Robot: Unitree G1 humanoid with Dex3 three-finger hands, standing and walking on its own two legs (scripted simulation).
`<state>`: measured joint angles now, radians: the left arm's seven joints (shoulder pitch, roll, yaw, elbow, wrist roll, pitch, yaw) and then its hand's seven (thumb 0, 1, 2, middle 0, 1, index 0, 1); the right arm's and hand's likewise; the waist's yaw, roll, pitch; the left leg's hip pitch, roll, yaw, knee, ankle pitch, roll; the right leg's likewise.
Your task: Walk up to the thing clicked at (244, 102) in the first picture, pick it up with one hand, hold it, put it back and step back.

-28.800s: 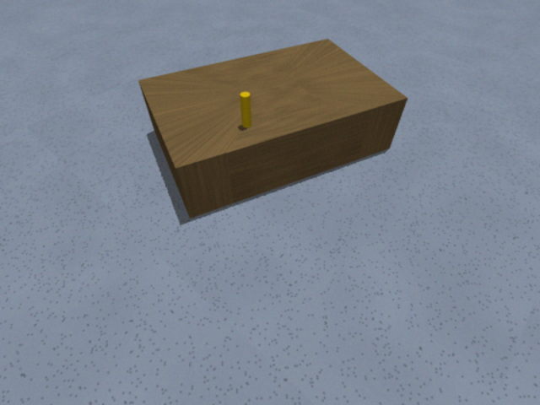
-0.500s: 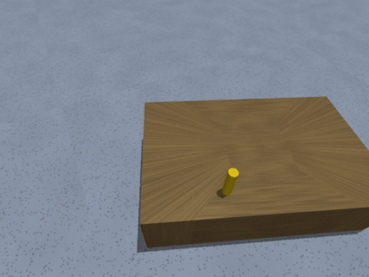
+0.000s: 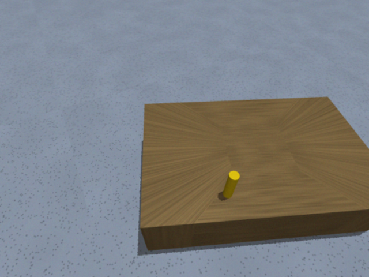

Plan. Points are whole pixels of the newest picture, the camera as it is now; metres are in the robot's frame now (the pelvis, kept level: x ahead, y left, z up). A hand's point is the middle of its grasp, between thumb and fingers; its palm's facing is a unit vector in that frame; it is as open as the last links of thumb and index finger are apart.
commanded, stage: stand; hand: right
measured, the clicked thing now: (230, 185) +0.51 -0.22 -0.37
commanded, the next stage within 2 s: step back in 0.52 s
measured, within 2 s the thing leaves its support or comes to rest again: neither
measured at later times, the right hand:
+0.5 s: hand out of the picture +0.06 -0.25 -0.16, palm faces -0.02 +0.94 -0.35, open 7.4 cm
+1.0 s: hand out of the picture +0.04 -0.29 -0.18, palm faces -0.08 +0.94 -0.34, open 7.4 cm
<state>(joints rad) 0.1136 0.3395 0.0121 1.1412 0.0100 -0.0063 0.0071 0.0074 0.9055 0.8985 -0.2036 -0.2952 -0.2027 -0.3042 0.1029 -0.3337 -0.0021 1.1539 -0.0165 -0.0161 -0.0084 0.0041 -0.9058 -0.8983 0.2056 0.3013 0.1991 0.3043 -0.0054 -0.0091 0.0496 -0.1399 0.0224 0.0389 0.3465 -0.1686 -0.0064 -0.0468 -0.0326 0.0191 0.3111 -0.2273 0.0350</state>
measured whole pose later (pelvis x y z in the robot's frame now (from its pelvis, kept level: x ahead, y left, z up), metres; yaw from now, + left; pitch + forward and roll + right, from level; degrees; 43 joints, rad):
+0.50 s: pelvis -0.01 +0.00 +0.00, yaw +0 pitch -2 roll +0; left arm 0.13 0.34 0.01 1.14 0.01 -0.01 0.00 0.01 0.91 0.90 -0.20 -0.29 -0.20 -0.30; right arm 0.11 -0.34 -0.01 1.16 -0.02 -0.01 0.00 0.00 -0.91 -0.90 0.21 0.30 0.20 0.30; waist -0.01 -0.01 0.05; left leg -0.15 0.02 0.03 0.34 -0.16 -0.01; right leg -0.05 -0.03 0.01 0.30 -0.21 0.04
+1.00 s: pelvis -0.08 -0.03 -0.01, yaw +2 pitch +1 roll +1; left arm 0.14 0.33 0.06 0.91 0.03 0.03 0.02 0.01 0.90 0.90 -0.21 -0.30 -0.21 -0.30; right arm 0.08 -0.40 -0.04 0.93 0.00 0.06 -0.02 0.00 -0.91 -0.90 0.20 0.30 0.20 0.30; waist 0.02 0.05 0.17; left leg -0.47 -0.12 -0.13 1.14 -0.48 0.00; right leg -0.29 -0.01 -0.02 0.58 -0.30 -0.03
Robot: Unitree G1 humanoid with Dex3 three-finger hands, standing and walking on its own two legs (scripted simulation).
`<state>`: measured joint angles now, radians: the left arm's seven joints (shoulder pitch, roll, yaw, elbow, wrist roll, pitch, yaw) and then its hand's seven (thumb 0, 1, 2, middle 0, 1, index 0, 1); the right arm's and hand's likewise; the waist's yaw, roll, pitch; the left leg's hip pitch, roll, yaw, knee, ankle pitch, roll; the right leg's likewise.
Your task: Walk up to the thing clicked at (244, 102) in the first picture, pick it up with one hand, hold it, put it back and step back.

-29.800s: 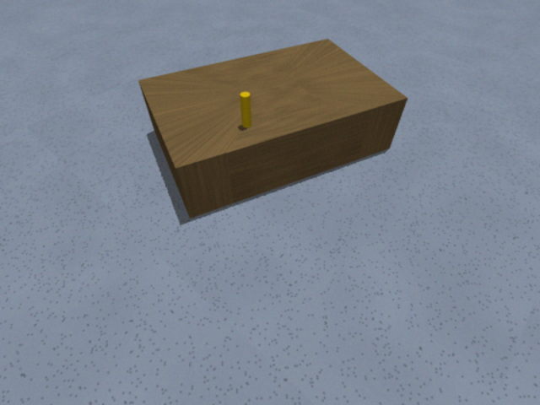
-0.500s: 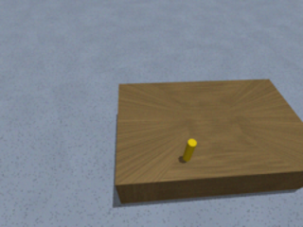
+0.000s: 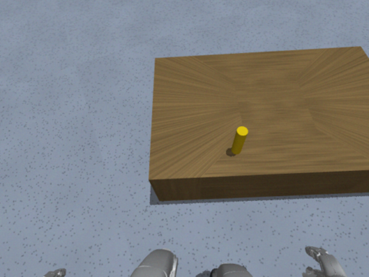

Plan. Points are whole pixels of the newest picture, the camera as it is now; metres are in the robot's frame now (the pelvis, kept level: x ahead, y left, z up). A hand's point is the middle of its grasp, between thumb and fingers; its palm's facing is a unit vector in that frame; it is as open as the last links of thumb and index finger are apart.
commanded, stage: step back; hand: right
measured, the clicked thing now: (239, 141) +0.59 -0.21 -0.36
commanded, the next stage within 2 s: none
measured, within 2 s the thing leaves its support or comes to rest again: neither
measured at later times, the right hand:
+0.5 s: hand out of the picture +0.03 -0.24 -0.14, palm faces -0.04 +0.91 -0.40, open 7.4 cm
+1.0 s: hand out of the picture -0.20 -0.24 -0.17, palm faces -0.08 +0.91 -0.41, open 7.4 cm
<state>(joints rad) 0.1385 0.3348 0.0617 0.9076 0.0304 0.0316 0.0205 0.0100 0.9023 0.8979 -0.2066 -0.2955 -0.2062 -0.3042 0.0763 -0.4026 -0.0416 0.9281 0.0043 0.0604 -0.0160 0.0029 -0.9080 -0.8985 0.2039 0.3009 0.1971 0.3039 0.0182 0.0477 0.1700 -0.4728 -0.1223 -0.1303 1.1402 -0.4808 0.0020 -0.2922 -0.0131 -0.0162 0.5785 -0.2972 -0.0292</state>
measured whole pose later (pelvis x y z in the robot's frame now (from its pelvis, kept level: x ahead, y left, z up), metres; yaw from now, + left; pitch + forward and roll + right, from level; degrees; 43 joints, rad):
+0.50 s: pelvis -0.11 +0.02 -0.01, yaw -1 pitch -1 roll +0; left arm 0.17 0.40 0.08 0.85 0.00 0.04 0.02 0.01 0.91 0.90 -0.20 -0.29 -0.20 -0.30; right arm 0.06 -0.36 -0.04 0.82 -0.03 0.03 -0.01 0.00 -0.90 -0.90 0.21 0.30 0.20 0.30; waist 0.02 -0.02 0.19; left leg -0.36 0.02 0.03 0.59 -0.21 0.03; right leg -0.33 0.04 0.10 0.94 -0.50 0.03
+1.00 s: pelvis -0.27 +0.03 -0.02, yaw +3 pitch -3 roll +2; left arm 0.05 0.39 0.07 0.76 0.02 0.05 0.03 0.01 0.90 0.90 -0.21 -0.30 -0.21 -0.30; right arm 0.21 -0.37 -0.05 0.91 -0.03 0.05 -0.01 0.01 -0.91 -0.90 0.20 0.30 0.20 0.30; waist -0.01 -0.05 0.21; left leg -0.25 -0.06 -0.02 0.67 -0.36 0.02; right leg -0.43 -0.08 0.02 0.73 -0.27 0.01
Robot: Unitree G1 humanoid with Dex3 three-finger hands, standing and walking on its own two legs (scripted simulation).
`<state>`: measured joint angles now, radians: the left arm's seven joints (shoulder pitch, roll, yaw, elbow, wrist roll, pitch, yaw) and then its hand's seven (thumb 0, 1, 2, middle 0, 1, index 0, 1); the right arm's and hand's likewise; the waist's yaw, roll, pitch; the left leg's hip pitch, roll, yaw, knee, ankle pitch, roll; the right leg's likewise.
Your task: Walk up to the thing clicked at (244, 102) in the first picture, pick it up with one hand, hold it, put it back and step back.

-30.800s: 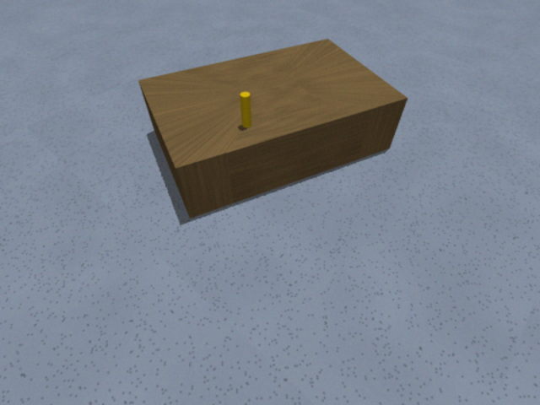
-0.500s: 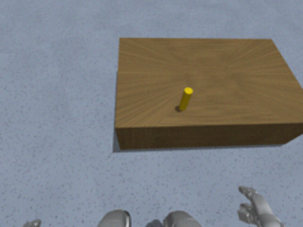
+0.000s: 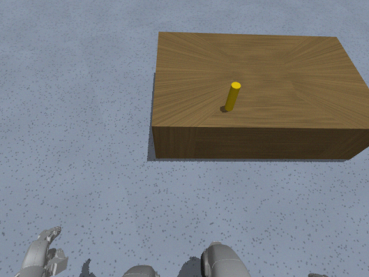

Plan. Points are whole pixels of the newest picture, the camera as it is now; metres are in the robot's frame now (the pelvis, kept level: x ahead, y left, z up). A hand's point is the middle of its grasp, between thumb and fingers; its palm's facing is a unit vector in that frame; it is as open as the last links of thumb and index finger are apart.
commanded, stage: step back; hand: right
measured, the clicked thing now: (232, 97) +0.84 -0.28 -0.34
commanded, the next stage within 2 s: stand in 1.88 s
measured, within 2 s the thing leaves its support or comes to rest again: neither
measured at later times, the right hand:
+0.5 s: hand out of the picture -0.05 -0.27 -0.14, palm faces +0.04 +0.93 -0.36, open 7.4 cm
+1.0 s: hand out of the picture -0.22 -0.27 -0.12, palm faces +0.02 +0.90 -0.43, open 7.4 cm
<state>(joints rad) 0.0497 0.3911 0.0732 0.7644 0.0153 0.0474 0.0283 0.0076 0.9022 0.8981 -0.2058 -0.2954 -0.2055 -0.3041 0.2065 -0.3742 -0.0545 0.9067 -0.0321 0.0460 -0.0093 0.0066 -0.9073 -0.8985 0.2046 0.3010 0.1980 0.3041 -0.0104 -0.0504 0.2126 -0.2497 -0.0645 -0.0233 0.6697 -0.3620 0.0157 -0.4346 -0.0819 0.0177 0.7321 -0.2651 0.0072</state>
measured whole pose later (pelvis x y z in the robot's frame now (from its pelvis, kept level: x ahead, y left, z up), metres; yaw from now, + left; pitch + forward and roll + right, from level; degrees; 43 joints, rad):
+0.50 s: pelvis -0.16 +0.00 +0.01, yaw -6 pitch -2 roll +2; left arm 0.24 0.35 0.06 0.89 0.04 0.04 0.00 0.01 0.90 0.90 -0.21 -0.30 -0.21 -0.30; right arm 0.11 -0.39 -0.05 0.85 -0.01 0.08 -0.01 0.00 -0.91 -0.90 0.21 0.30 0.20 0.30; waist 0.05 0.02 0.13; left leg -0.52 -0.09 -0.12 1.05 -0.46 0.00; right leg -0.26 -0.02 0.05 0.63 -0.33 -0.01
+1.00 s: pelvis -0.31 +0.01 +0.01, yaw -6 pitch -1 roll +1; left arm 0.22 0.40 0.07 0.92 0.03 0.04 -0.02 0.01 0.91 0.90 -0.20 -0.30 -0.20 -0.30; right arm 0.16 -0.37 -0.04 0.87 -0.06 0.00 0.00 0.01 -0.90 -0.90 0.21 0.30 0.20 0.30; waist 0.02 -0.06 0.08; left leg -0.35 0.03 0.04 0.60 -0.24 0.02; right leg -0.22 0.00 0.07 0.68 -0.51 -0.01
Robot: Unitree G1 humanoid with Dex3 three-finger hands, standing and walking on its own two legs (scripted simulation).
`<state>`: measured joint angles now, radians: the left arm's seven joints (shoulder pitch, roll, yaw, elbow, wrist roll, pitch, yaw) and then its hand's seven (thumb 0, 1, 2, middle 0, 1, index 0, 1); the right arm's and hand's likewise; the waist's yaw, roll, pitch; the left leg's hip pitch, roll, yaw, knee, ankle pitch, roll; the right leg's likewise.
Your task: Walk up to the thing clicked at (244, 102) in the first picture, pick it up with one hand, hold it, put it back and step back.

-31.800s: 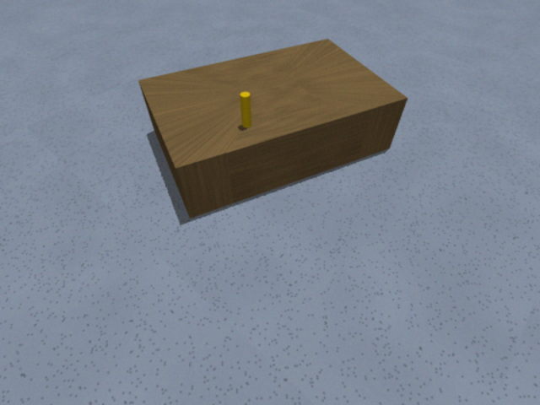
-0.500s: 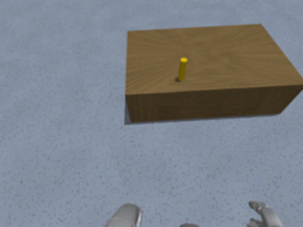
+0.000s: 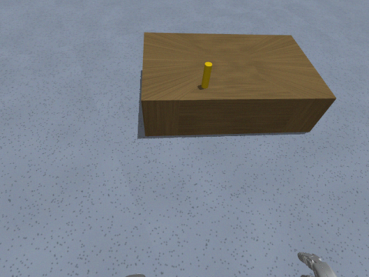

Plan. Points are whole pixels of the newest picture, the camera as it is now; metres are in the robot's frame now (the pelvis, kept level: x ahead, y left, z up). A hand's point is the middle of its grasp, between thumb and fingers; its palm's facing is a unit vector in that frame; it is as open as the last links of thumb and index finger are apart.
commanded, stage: step back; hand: right
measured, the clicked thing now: (206, 75) +1.17 -0.18 -0.35
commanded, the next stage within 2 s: stand in 0.88 s
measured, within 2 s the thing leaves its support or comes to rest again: neither
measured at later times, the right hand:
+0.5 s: hand out of the picture +0.10 -0.24 -0.13, palm faces -0.07 +0.93 -0.37, open 7.4 cm
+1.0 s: hand (288, 276) +0.14 -0.25 -0.15, palm faces -0.09 +0.94 -0.34, open 7.4 cm
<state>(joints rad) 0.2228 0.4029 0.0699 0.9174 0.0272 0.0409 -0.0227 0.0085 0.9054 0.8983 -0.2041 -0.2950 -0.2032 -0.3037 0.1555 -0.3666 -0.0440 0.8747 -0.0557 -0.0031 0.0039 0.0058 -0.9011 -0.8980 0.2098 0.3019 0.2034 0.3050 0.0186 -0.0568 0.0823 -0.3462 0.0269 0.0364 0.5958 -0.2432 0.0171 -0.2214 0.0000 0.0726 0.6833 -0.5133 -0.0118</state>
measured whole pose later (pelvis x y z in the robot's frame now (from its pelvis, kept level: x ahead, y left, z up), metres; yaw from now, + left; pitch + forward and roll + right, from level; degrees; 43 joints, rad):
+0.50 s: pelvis +0.01 +0.01 +0.01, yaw +2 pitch -3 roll +0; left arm 0.22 0.41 0.06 0.95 0.01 0.01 -0.01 0.01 0.91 0.90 -0.20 -0.29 -0.20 -0.30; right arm 0.21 -0.33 -0.05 0.95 -0.03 -0.04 0.01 0.01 -0.90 -0.90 0.21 0.30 0.20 0.30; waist 0.02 -0.04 0.09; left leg -0.25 -0.01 0.04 0.53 -0.24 0.03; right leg -0.36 -0.02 0.04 0.96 -0.47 -0.04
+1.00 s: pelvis +0.05 -0.01 +0.01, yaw +3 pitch -1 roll +0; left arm 0.07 0.35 0.02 1.05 0.00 -0.01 0.00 0.01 0.90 0.90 -0.20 -0.30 -0.20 -0.30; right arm 0.13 -0.35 -0.01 1.06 -0.02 -0.02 0.01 0.01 -0.91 -0.90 0.21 0.30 0.20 0.30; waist 0.00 0.00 0.07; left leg -0.19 0.01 -0.02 0.51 -0.30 -0.01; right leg -0.23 -0.04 -0.03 0.51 -0.26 0.02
